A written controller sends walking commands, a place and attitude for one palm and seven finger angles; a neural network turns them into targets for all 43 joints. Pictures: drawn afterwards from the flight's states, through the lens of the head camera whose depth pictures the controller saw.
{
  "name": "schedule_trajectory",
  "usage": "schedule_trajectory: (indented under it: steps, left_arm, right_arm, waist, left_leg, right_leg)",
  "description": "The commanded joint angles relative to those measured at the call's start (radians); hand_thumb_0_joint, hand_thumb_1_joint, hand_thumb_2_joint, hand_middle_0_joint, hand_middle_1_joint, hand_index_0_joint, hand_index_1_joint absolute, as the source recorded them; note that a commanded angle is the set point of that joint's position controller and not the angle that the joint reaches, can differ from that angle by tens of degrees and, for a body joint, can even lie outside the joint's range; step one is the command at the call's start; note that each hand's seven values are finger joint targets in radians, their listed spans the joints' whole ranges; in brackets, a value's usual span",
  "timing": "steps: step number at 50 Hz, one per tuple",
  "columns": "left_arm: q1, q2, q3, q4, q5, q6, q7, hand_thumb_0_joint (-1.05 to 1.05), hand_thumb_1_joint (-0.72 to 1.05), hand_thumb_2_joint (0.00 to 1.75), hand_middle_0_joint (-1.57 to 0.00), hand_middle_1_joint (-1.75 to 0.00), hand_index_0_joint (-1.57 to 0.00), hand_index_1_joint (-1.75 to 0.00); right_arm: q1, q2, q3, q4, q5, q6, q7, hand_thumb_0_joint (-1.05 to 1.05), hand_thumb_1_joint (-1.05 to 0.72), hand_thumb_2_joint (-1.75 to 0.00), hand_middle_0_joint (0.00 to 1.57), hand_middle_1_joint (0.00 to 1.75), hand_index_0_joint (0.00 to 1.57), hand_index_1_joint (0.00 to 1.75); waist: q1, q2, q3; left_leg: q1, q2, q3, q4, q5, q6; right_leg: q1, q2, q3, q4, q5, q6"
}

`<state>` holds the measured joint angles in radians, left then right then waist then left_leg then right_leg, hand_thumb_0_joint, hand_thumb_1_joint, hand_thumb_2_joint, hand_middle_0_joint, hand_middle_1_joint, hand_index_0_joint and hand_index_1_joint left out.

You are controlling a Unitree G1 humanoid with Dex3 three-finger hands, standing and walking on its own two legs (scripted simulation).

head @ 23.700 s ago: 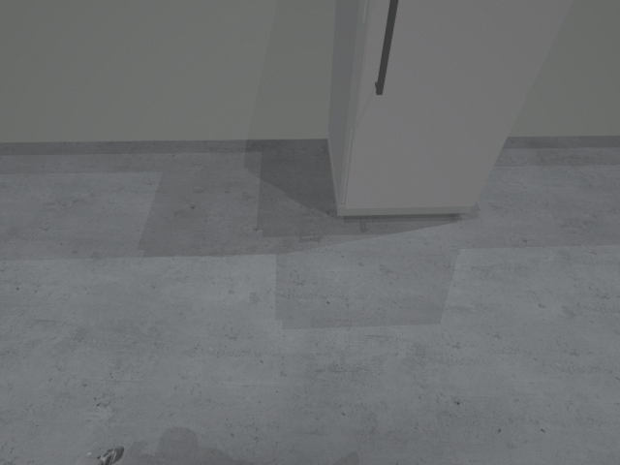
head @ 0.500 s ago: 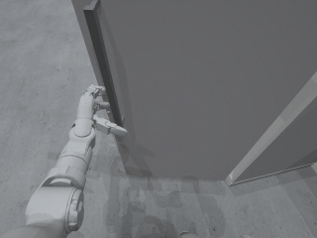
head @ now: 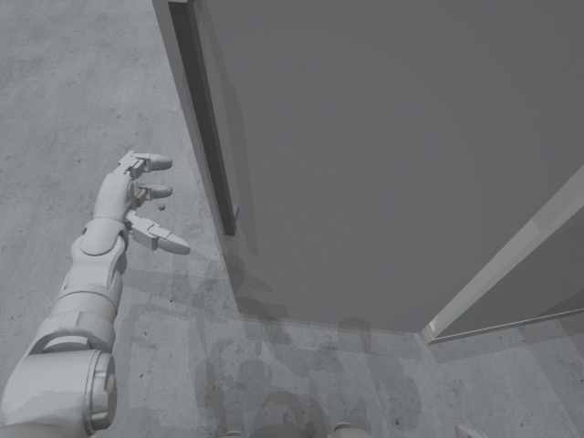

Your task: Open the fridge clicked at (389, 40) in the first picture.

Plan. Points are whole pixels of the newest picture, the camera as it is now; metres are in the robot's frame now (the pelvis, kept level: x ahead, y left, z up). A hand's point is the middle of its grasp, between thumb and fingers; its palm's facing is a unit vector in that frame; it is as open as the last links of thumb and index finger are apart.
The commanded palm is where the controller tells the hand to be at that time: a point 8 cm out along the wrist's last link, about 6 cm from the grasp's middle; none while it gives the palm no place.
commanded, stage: slip the hand off the handle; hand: left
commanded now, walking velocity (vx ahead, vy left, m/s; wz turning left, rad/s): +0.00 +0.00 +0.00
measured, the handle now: (217, 143) +0.49 +0.11 +0.12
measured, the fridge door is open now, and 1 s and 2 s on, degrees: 73 73 73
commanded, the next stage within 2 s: draw the hand back to the body in 0.60 s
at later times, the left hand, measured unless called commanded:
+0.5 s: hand (140, 272) +0.33 +0.20 +0.05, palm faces +0.04 -0.98 -0.20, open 14.6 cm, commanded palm +0.29 +0.24 +0.07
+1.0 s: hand (119, 299) +0.27 +0.19 +0.09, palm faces -0.04 -1.00 -0.04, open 14.6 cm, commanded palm +0.24 +0.25 +0.10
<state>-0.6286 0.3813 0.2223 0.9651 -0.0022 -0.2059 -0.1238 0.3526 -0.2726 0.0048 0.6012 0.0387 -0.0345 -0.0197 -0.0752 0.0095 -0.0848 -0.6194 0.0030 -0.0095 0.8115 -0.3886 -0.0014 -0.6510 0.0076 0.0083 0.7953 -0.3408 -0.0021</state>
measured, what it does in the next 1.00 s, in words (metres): stands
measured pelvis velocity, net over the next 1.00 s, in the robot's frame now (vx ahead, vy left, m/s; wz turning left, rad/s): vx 0.00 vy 0.00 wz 0.02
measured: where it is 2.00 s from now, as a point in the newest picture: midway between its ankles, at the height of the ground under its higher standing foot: outside the picture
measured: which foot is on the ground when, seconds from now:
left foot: down 0.00-1.00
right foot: down 0.00-1.00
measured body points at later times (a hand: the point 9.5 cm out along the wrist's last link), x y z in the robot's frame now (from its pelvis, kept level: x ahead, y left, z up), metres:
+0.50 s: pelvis +0.01 +0.01 +0.00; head +0.03 +0.00 +0.45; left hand +0.32 +0.25 +0.06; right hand +0.17 -0.24 -0.08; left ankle +0.00 +0.12 -0.70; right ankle +0.03 -0.12 -0.70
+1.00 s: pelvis +0.00 +0.00 +0.00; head +0.01 -0.02 +0.45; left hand +0.27 +0.25 +0.10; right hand +0.17 -0.23 -0.08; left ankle +0.00 +0.12 -0.70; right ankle +0.03 -0.12 -0.70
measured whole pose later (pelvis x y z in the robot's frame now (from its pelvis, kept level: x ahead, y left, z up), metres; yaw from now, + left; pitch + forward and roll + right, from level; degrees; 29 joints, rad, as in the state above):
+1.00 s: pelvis +0.00 +0.00 +0.00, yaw +1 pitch +4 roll +0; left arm 0.08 0.28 0.21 0.14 -0.29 -0.14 -0.32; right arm 0.29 -0.25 0.05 0.54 0.05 -0.17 -0.08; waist 0.00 0.03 -0.08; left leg -0.48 -0.01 -0.03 0.81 -0.41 -0.01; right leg -0.51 0.00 -0.01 0.80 -0.37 -0.01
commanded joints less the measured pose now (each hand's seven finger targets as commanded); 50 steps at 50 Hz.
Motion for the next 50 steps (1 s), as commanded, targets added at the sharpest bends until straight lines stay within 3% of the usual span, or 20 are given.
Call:
schedule_trajectory:
  steps: [1,3,7,11,18,22,25,29,30,36,37,38,39,40,42,43,44,45,47,50]
  left_arm:
    - [-0.205,0.147,0.021,-0.275,-0.044,-0.049,-0.006,0.0,-0.55,0.2,-0.25,-1.15,-0.25,-1.15]
    - [-0.145,0.154,0.035,-0.329,-0.048,-0.032,0.001,0.0,-0.55,0.2,-0.25,-1.15,-0.25,-1.15]
    - [-0.131,0.207,0.074,-0.495,-0.041,-0.033,0.03,0.0,-0.55,0.2,-0.25,-1.15,-0.25,-1.15]
    - [-0.031,0.119,-0.005,-0.676,-0.053,-0.043,0.035,0.0,-0.55,0.2,-0.25,-1.15,-0.25,-1.15]
    - [0.196,0.087,-0.016,-0.731,-0.07,0.046,0.032,0.0,-0.55,0.2,-0.25,-1.15,-0.25,-1.15]
    - [0.258,0.099,0.002,-0.82,-0.08,0.058,0.026,0.0,-0.55,0.2,-0.25,-1.15,-0.25,-1.15]
    - [0.276,0.043,-0.06,-0.906,-0.079,0.054,0.018,0.0,-0.55,0.2,-0.25,-1.15,-0.25,-1.15]
    - [0.357,0.034,-0.068,-0.959,-0.079,0.065,0.017,0.0,-0.55,0.2,-0.25,-1.15,-0.25,-1.15]
    - [0.413,0.042,-0.055,-0.945,-0.083,0.074,0.018,0.0,-0.55,0.2,-0.25,-1.15,-0.25,-1.15]
    - [0.319,0.09,-0.026,-0.971,-0.082,0.075,0.02,0.0,-0.55,0.2,-0.25,-1.15,-0.25,-1.15]
    - [0.223,-0.054,0.01,-1.091,-0.319,-0.037,-0.069,0.0,-0.55,0.2,-0.25,-1.15,-0.25,-1.15]
    - [0.275,0.009,0.034,-1.04,-0.328,-0.093,-0.125,0.0,-0.55,0.2,-0.25,-1.15,-0.25,-1.15]
    - [0.298,0.038,0.083,-1.034,-0.368,-0.14,-0.172,0.0,-0.55,0.2,-0.25,-1.15,-0.25,-1.15]
    - [0.354,0.08,0.083,-0.998,-0.333,-0.16,-0.195,0.0,-0.55,0.2,-0.25,-1.15,-0.25,-1.15]
    - [0.456,0.053,0.035,-0.94,-0.279,-0.128,-0.205,0.0,-0.55,0.2,-0.25,-1.15,-0.25,-1.15]
    - [0.516,0.047,0.031,-0.926,-0.27,-0.095,-0.203,0.0,-0.55,0.2,-0.25,-1.15,-0.25,-1.15]
    - [0.555,0.046,0.036,-0.934,-0.275,-0.058,-0.204,0.0,-0.55,0.2,-0.25,-1.15,-0.25,-1.15]
    - [0.601,0.051,0.051,-0.93,-0.288,-0.023,-0.204,0.0,-0.55,0.2,-0.25,-1.15,-0.25,-1.15]
    - [0.548,0.06,0.065,-1.027,-0.315,0.021,-0.198,0.0,-0.55,0.2,-0.25,-1.15,-0.25,-1.15]
    - [0.533,0.118,0.131,-1.138,-0.333,0.012,-0.172,0.0,-0.55,0.2,-0.25,-1.15,-0.25,-1.15]
  right_arm:
    - [0.044,-0.145,-0.063,-0.122,0.001,-0.023,0.001,0.0,-0.9,-0.9,0.2,0.3,0.2,0.3]
    - [0.029,-0.144,-0.062,-0.14,0.003,-0.017,0.002,0.0,-0.9,-0.9,0.2,0.3,0.2,0.3]
    - [0.001,-0.135,-0.056,-0.154,0.001,-0.02,-0.007,0.0,-0.9,-0.9,0.2,0.3,0.2,0.3]
    - [-0.031,-0.119,-0.055,-0.164,-0.001,-0.049,-0.012,0.0,-0.9,-0.9,0.2,0.3,0.2,0.3]
    - [-0.087,-0.121,-0.045,-0.178,0.005,-0.07,-0.022,0.0,-0.9,-0.9,0.2,0.3,0.2,0.3]
    - [-0.11,-0.118,-0.04,-0.193,0.005,-0.083,-0.028,0.0,-0.9,-0.9,0.2,0.3,0.2,0.3]
    - [-0.131,-0.108,-0.034,-0.207,0.004,-0.1,-0.031,0.0,-0.9,-0.9,0.2,0.3,0.2,0.3]
    - [-0.145,-0.104,-0.029,-0.21,0.002,-0.117,-0.035,0.0,-0.9,-0.9,0.2,0.3,0.2,0.3]
    - [-0.144,-0.106,-0.028,-0.213,0.001,-0.121,-0.037,0.0,-0.9,-0.9,0.2,0.3,0.2,0.3]
    - [-0.159,-0.103,-0.02,-0.196,-0.004,-0.134,-0.054,0.0,-0.9,-0.9,0.2,0.3,0.2,0.3]
    - [-0.172,-0.099,-0.007,-0.187,-0.008,-0.167,-0.071,0.0,-0.9,-0.9,0.2,0.3,0.2,0.3]
    - [-0.184,-0.098,-0.006,-0.163,-0.006,-0.188,-0.082,0.0,-0.9,-0.9,0.2,0.3,0.2,0.3]
    - [-0.177,-0.099,-0.003,-0.163,-0.008,-0.202,-0.088,0.0,-0.9,-0.9,0.2,0.3,0.2,0.3]
    - [-0.165,-0.102,-0.001,-0.161,-0.011,-0.206,-0.085,0.0,-0.9,-0.9,0.2,0.3,0.2,0.3]
    - [-0.155,-0.095,-0.006,-0.176,-0.003,-0.202,-0.069,0.0,-0.9,-0.9,0.2,0.3,0.2,0.3]
    - [-0.151,-0.096,-0.01,-0.188,0.001,-0.198,-0.062,0.0,-0.9,-0.9,0.2,0.3,0.2,0.3]
    - [-0.155,-0.1,-0.01,-0.203,0.005,-0.193,-0.057,0.0,-0.9,-0.9,0.2,0.3,0.2,0.3]
    - [-0.156,-0.104,-0.012,-0.217,0.008,-0.191,-0.057,0.0,-0.9,-0.9,0.2,0.3,0.2,0.3]
    - [-0.168,-0.103,-0.009,-0.238,0.012,-0.191,-0.065,0.0,-0.9,-0.9,0.2,0.3,0.2,0.3]
    - [-0.175,-0.103,-0.007,-0.24,0.007,-0.204,-0.078,0.0,-0.9,-0.9,0.2,0.3,0.2,0.3]
  waist:
    - [0.027,-0.017,-0.354]
    - [0.037,-0.031,-0.318]
    - [0.044,0.006,-0.331]
    - [0.044,0.08,-0.368]
    - [0.059,0.005,-0.244]
    - [0.066,-0.003,-0.239]
    - [0.054,0.041,-0.229]
    - [0.059,0.037,-0.208]
    - [0.063,0.002,-0.182]
    - [0.055,0.022,-0.192]
    - [0.026,-0.043,-0.206]
    - [0.065,0.0,-0.248]
    - [0.071,0.017,-0.262]
    - [0.089,0.055,-0.254]
    - [0.093,0.089,-0.175]
    - [0.102,0.068,-0.158]
    - [0.109,0.062,-0.156]
    - [0.114,-0.001,-0.155]
    - [0.107,-0.012,-0.166]
    - [0.105,-0.037,-0.178]
  left_leg:
    - [0.166,-0.012,0.017,-0.094,0.292,0.034]
    - [0.148,-0.012,0.021,-0.104,0.276,0.036]
    - [0.165,-0.012,0.022,-0.115,0.263,0.038]
    - [0.255,-0.001,0.007,-0.111,0.338,0.03]
    - [0.205,-0.005,0.005,-0.141,0.261,0.028]
    - [0.211,-0.006,0.0,-0.141,0.256,0.027]
    - [0.235,-0.008,-0.001,-0.131,0.254,0.027]
    - [0.227,-0.008,-0.008,-0.134,0.217,0.023]
    - [0.209,-0.01,-0.008,-0.133,0.203,0.027]
    - [0.199,-0.016,-0.008,-0.124,0.149,0.027]
    - [0.208,-0.023,-0.021,-0.093,0.156,0.015]
    - [0.212,-0.022,-0.011,-0.083,0.168,0.011]
    - [0.201,-0.024,-0.015,-0.081,0.18,0.008]
    - [0.189,-0.025,-0.014,-0.084,0.194,0.01]
    - [0.168,-0.02,-0.013,-0.106,0.185,0.009]
    - [0.156,-0.017,-0.014,-0.119,0.183,0.01]
    - [0.153,-0.017,-0.013,-0.131,0.178,0.01]
    - [0.143,-0.017,-0.014,-0.135,0.176,0.016]
    - [0.148,-0.02,-0.009,-0.143,0.156,0.02]
    - [0.166,-0.019,-0.01,-0.143,0.164,0.025]
  right_leg:
    - [0.219,0.016,-0.025,-0.092,0.288,-0.02]
    - [0.229,0.015,-0.027,-0.097,0.285,-0.019]
    - [0.251,0.014,-0.019,-0.099,0.27,-0.017]
    - [0.241,0.021,-0.034,-0.086,0.282,-0.023]
    - [0.243,0.012,-0.045,-0.111,0.237,-0.021]
    - [0.253,0.009,-0.046,-0.112,0.23,-0.022]
    - [0.235,0.009,-0.047,-0.108,0.214,-0.023]
    - [0.224,0.008,-0.052,-0.11,0.182,-0.022]
    - [0.227,0.008,-0.05,-0.118,0.171,-0.02]
    - [0.224,0.002,-0.034,-0.126,0.116,-0.019]
    - [0.255,0.0,-0.041,-0.123,0.142,-0.029]
    - [0.289,0.0,-0.022,-0.105,0.172,-0.033]
    - [0.291,-0.004,-0.018,-0.091,0.191,-0.034]
    - [0.283,-0.001,-0.016,-0.077,0.196,-0.036]
    - [0.231,-0.001,-0.031,-0.076,0.177,-0.032]
    - [0.241,-0.001,-0.037,-0.083,0.172,-0.031]
    - [0.254,-0.003,-0.038,-0.092,0.168,-0.03]
    - [0.276,-0.002,-0.039,-0.105,0.162,-0.026]
    - [0.295,-0.006,-0.029,-0.13,0.147,-0.017]
    - [0.325,-0.004,-0.015,-0.15,0.136,-0.013]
